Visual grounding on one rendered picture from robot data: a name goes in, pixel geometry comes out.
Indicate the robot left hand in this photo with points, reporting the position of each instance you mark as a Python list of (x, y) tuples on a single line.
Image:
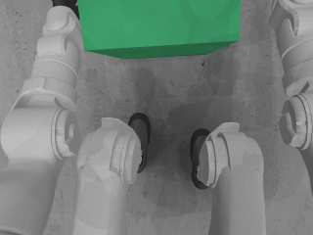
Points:
[(67, 3)]

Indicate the carton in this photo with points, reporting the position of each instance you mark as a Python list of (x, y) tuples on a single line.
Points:
[(140, 29)]

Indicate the right robot upper arm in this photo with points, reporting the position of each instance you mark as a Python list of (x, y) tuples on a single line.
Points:
[(296, 127)]

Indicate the right robot foot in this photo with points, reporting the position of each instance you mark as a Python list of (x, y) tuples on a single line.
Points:
[(197, 141)]

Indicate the robot right forearm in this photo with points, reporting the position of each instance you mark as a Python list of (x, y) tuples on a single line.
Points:
[(292, 21)]

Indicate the left robot upper arm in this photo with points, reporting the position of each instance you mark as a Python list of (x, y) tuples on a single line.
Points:
[(37, 142)]

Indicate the right robot thigh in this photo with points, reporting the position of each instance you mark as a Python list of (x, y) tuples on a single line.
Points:
[(237, 193)]

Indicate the robot left forearm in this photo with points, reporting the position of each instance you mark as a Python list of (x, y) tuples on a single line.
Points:
[(56, 65)]

